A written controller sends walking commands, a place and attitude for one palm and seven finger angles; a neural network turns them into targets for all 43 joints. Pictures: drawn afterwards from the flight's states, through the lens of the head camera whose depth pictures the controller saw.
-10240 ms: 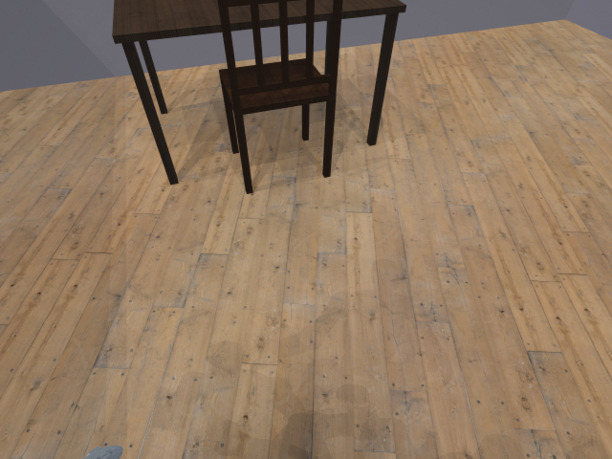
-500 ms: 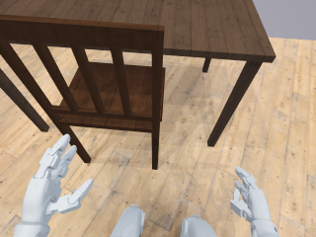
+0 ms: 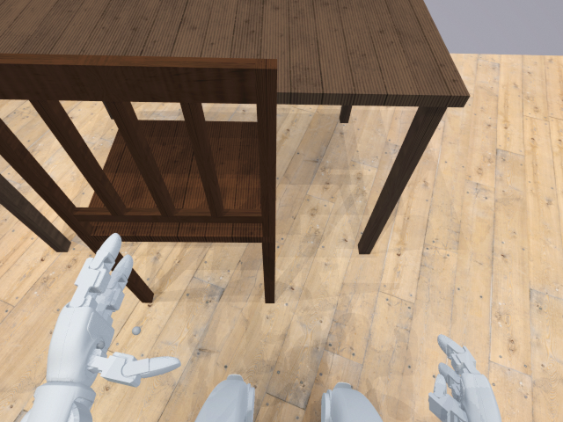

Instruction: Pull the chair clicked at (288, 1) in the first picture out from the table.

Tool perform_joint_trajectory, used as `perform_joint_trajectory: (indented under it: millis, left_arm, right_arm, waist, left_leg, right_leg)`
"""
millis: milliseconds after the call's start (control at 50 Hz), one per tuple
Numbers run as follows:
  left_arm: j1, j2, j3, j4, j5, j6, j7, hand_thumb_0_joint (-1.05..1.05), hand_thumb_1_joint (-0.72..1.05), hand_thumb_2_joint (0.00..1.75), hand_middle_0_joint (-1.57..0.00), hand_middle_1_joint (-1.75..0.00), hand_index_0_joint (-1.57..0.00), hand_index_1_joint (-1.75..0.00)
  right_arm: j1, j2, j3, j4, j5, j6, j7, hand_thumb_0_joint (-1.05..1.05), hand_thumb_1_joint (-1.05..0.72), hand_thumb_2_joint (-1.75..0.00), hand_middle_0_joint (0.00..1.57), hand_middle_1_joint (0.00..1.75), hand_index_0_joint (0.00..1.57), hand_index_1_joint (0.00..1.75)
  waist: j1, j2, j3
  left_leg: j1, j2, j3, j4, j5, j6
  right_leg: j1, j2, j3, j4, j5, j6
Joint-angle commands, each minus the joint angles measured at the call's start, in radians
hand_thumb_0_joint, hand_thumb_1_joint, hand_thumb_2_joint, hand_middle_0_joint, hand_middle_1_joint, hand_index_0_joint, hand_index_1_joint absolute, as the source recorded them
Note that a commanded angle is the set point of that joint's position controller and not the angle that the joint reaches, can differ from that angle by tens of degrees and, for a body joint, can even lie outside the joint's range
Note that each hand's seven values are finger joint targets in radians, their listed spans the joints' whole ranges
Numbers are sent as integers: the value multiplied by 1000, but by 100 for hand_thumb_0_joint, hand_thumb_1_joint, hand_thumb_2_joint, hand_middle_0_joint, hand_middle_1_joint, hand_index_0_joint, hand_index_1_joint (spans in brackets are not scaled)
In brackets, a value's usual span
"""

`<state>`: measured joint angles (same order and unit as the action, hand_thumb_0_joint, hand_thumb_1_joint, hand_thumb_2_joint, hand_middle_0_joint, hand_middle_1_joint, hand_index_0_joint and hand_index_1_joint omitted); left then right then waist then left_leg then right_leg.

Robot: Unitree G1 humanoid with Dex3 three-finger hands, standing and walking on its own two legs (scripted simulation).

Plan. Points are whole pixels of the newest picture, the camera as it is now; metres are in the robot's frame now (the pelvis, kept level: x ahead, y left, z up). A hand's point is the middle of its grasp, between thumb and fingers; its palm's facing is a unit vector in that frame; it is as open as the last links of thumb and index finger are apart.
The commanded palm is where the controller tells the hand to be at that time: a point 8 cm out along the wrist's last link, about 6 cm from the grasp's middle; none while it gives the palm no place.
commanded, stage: raise the hand toward the chair's back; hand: left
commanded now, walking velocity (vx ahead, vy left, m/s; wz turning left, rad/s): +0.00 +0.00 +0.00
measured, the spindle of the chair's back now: (147, 165) +0.51 +0.26 +0.01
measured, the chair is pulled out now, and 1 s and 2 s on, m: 0.00 0.00 0.00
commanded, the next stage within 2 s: aim the fingers beside a spindle in 1.00 s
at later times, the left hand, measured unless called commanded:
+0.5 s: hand (115, 305) +0.25 +0.22 +0.06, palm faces +0.03 -1.00 -0.07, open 16.9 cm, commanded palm +0.23 +0.27 +0.06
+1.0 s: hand (124, 302) +0.25 +0.21 +0.06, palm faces +0.04 -1.00 -0.07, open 16.9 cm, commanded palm +0.23 +0.27 +0.06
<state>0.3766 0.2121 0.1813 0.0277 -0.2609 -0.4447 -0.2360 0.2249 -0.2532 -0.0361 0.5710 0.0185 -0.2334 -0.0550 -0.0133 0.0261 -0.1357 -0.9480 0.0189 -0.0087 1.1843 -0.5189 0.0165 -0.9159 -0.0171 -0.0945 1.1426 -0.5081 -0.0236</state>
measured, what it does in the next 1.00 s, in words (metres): stands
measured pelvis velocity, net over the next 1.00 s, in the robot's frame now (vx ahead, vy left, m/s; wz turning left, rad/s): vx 0.01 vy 0.00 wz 0.01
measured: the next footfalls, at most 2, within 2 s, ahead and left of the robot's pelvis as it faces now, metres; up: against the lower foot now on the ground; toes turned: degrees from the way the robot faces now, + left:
none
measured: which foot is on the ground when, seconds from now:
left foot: down 0.00-1.00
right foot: down 0.00-1.00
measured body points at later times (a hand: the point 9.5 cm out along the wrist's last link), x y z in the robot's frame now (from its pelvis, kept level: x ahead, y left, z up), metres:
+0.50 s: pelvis +0.01 +0.01 +0.01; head +0.09 +0.02 +0.45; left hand +0.24 +0.27 +0.06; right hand +0.19 -0.22 -0.07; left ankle +0.03 +0.11 -0.65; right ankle +0.03 -0.11 -0.65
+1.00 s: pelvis +0.01 +0.00 +0.01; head +0.09 +0.01 +0.46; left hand +0.25 +0.26 +0.06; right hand +0.19 -0.23 -0.07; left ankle +0.03 +0.11 -0.65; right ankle +0.03 -0.11 -0.65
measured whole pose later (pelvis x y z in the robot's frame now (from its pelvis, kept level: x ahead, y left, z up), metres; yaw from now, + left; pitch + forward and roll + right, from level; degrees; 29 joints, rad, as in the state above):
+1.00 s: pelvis +0.01 +0.00 +0.01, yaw +0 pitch +16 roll -2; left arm 0.29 0.24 0.22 0.08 -0.27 -0.40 -0.25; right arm 0.22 -0.24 0.01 0.54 0.02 -0.19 -0.04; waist -0.01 0.04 -0.13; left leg -0.89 0.01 -0.01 1.13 -0.51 0.02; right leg -0.85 -0.02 -0.10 1.07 -0.50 -0.02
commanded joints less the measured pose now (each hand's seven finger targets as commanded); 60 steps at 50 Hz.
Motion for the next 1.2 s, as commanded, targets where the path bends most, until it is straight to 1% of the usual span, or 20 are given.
perform_joint_trajectory:
  millis: [0, 80, 160, 240, 280, 400, 440, 500, 540, 560, 600, 740, 820, 900, 960, 1060, 1100, 1120, 1140, 1180]
  left_arm:
    - [-37, 122, 64, -220, -9, -63, 22, 0, -41, 34, -7, -9, -7, -9]
    - [-46, 127, 62, -219, -3, -40, 17, 0, -50, 30, -6, -8, -6, -8]
    - [-78, 140, 70, -223, -7, -22, 5, 0, -50, 30, -6, -8, -6, -8]
    - [-99, 142, 80, -206, -13, -14, -5, 0, -50, 30, -6, -8, -6, -8]
    - [-112, 142, 76, -214, -14, -13, -12, 0, -50, 30, -6, -8, -6, -8]
    - [-138, 163, 100, -203, -23, 2, -24, 0, -50, 30, -6, -8, -6, -8]
    - [-135, 177, 118, -179, -24, 6, -23, 0, -50, 30, -6, -8, -6, -8]
    - [-146, 169, 116, -184, -36, 1, -28, 0, -50, 30, -6, -8, -6, -8]
    - [-124, 164, 116, -158, -34, 2, -25, 0, -50, 30, -6, -8, -6, -8]
    - [-126, 162, 112, -156, -33, 1, -26, 0, -50, 30, -6, -8, -6, -8]
    - [-124, 160, 107, -149, -32, 2, -24, 0, -50, 30, -6, -8, -6, -8]
    - [-133, 184, 129, -154, -27, -24, -2, 0, -50, 30, -6, -8, -6, -8]
    - [-148, 172, 111, -165, -26, -32, -4, 0, -50, 30, -6, -8, -6, -8]
    - [-138, 169, 112, -145, -30, -23, -13, 0, -50, 30, -6, -8, -6, -8]
    - [-143, 172, 112, -138, -29, -18, -16, 0, -50, 30, -6, -8, -6, -8]
    - [-147, 181, 120, -158, -29, -24, -17, 0, -50, 30, -6, -8, -6, -8]
    - [-168, 172, 115, -132, -30, -22, -18, 0, -50, 30, -6, -8, -6, -8]
    - [-195, 171, 110, -135, -27, -27, -21, 0, -50, 30, -6, -8, -6, -8]
    - [-201, 174, 113, -118, -27, -25, -21, 0, -50, 30, -6, -8, -6, -8]
    - [-194, 178, 123, -95, -29, -26, -27, 0, -50, 30, -6, -8, -6, -8]
  right_arm:
    - [-42, -112, -27, -167, -1, -51, -2, 0, -90, -90, 20, 30, 20, 30]
    - [-37, -114, -23, -178, -1, -35, 2, 0, -90, -90, 20, 30, 20, 30]
    - [-34, -115, -15, -188, 1, -25, 1, 0, -90, -90, 20, 30, 20, 30]
    - [-30, -115, -10, -188, 0, -20, -1, 0, -90, -90, 20, 30, 20, 30]
    - [-28, -116, -9, -188, 2, -20, 0, 0, -90, -90, 20, 30, 20, 30]
    - [-21, -120, -7, -181, 4, -18, -1, 0, -90, -90, 20, 30, 20, 30]
    - [-23, -121, -10, -175, 4, -16, -4, 0, -90, -90, 20, 30, 20, 30]
    - [-18, -121, -11, -172, 6, -20, -3, 0, -90, -90, 20, 30, 20, 30]
    - [-21, -123, -14, -169, 7, -20, -2, 0, -90, -90, 20, 30, 20, 30]
    - [-19, -122, -13, -171, 6, -19, 0, 0, -90, -90, 20, 30, 20, 30]
    - [-21, -124, -14, -174, 9, -18, 1, 0, -90, -90, 20, 30, 20, 30]
    - [-20, -124, -15, -171, 4, -16, 1, 0, -90, -90, 20, 30, 20, 30]
    - [-20, -124, -13, -174, 5, -17, 3, 0, -90, -90, 20, 30, 20, 30]
    - [-20, -122, -13, -174, 7, -14, 0, 0, -90, -90, 20, 30, 20, 30]
    - [-23, -122, -11, -176, 8, -12, -1, 0, -90, -90, 20, 30, 20, 30]
    - [-23, -118, -11, -170, 6, -15, -3, 0, -90, -90, 20, 30, 20, 30]
    - [-23, -118, -11, -164, 7, -14, -4, 0, -90, -90, 20, 30, 20, 30]
    - [-24, -121, -9, -161, 6, -16, -5, 0, -90, -90, 20, 30, 20, 30]
    - [-23, -121, -8, -157, 4, -15, -5, 0, -90, -90, 20, 30, 20, 30]
    - [-21, -121, -10, -156, 5, -15, -4, 0, -90, -90, 20, 30, 20, 30]
  waist:
    - [4, 37, -233]
    - [4, 46, -238]
    - [0, 57, -229]
    - [-1, 28, -232]
    - [-2, 61, -232]
    - [2, 62, -248]
    - [4, 32, -250]
    - [3, 48, -254]
    - [5, 24, -248]
    - [5, 45, -246]
    - [4, 28, -225]
    - [3, 25, -230]
    - [0, 52, -230]
    - [-3, 16, -236]
    - [-4, 18, -226]
    - [-4, 25, -257]
    - [-14, 5, -229]
    - [-15, 28, -227]
    - [-17, 18, -217]
    - [-10, 15, -236]
  left_leg:
    - [197, -17, -42, -208, 219, 6]
    - [219, -14, -48, -217, 245, 1]
    - [232, -14, -51, -220, 247, -1]
    - [233, -13, -57, -221, 270, -1]
    - [253, -11, -60, -227, 277, -7]
    - [266, -11, -61, -236, 308, -10]
    - [260, -10, -61, -238, 314, -7]
    - [268, -13, -52, -239, 321, -9]
    - [258, -12, -53, -241, 320, -7]
    - [254, -14, -48, -243, 306, -7]
    - [247, -13, -49, -250, 285, -7]
    - [233, -14, -40, -243, 273, -1]
    - [234, -17, -37, -242, 257, -1]
    - [225, -18, -32, -232, 258, 4]
    - [214, -20, -31, -230, 246, 5]
    - [225, -20, -28, -215, 281, 7]
    - [209, -20, -29, -212, 263, 6]
    - [208, -20, -30, -207, 260, 6]
    - [196, -20, -31, -203, 262, 7]
    - [194, -21, -28, -198, 261, 7]
  right_leg:
    - [135, 26, 16, -168, 137, 0]
    - [143, 28, 9, -169, 162, -2]
    - [143, 29, 8, -179, 166, -3]
    - [154, 32, 5, -178, 186, -2]
    - [146, 32, 4, -179, 184, -4]
    - [172, 30, 3, -188, 207, -4]
    - [181, 32, 3, -192, 213, -3]
    - [194, 29, 8, -200, 225, -2]
    - [197, 30, 7, -202, 221, -1]
    - [196, 28, 9, -205, 214, -1]
    - [194, 29, 8, -210, 198, -1]
    - [200, 28, 19, -214, 193, 0]
    - [194, 24, 22, -214, 183, 0]
    - [211, 25, 29, -220, 200, 4]
    - [211, 23, 32, -222, 190, 4]
    - [223, 21, 38, -216, 231, 5]
    - [208, 21, 37, -217, 218, 8]
    - [193, 21, 37, -210, 214, 6]
    - [191, 22, 38, -208, 215, 4]
    - [200, 20, 43, -206, 218, 5]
